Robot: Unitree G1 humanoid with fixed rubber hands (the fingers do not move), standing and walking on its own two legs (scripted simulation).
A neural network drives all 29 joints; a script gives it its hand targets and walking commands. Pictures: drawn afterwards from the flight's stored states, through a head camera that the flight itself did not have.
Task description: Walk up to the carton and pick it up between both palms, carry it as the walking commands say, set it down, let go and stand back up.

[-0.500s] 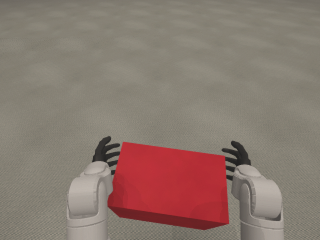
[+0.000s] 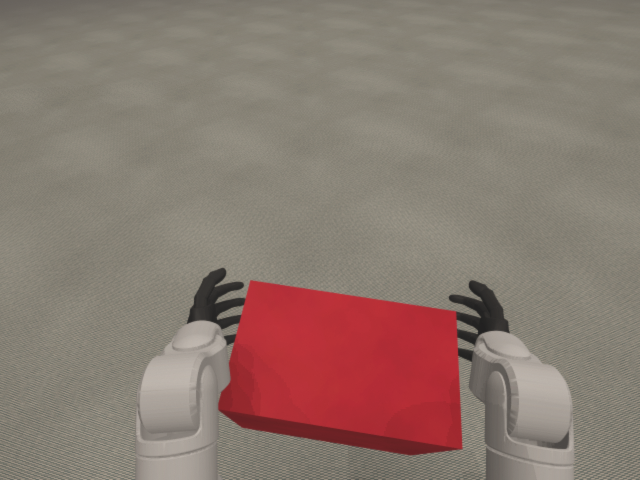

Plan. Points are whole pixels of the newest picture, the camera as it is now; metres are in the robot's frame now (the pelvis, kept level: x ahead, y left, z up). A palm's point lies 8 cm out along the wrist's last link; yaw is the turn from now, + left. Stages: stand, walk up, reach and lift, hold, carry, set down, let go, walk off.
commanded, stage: carry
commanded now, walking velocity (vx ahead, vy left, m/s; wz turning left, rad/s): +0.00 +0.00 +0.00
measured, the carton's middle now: (337, 375) +0.26 -0.01 +0.02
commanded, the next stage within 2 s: none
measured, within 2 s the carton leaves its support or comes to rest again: neither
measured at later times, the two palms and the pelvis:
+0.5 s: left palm (262, 413) +0.17 +0.07 +0.12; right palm (587, 429) +0.15 -0.25 +0.08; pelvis -0.09 -0.07 -0.01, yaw -1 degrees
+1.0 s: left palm out of the picture +0.04 -0.06 +0.11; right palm out of the picture +0.05 -0.38 +0.09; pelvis -0.21 -0.22 +0.00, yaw +2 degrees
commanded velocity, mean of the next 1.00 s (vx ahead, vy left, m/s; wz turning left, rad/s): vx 0.00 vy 0.00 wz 0.00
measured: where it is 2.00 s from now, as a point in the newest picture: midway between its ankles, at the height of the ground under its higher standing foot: outside the picture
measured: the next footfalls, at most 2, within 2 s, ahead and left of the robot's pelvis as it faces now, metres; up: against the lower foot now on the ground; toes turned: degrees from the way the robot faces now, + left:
right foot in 0.02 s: +0.15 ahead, -0.08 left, +0.00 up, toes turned -11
left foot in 0.64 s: -0.05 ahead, +0.01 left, +0.00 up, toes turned +5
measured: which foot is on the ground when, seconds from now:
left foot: down 0.00-0.52, up 0.54-0.62, down 0.64-0.78, up 0.80-1.00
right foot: up 0.00-0.00, down 0.02-0.60, up 0.62-0.76, down 0.78-1.00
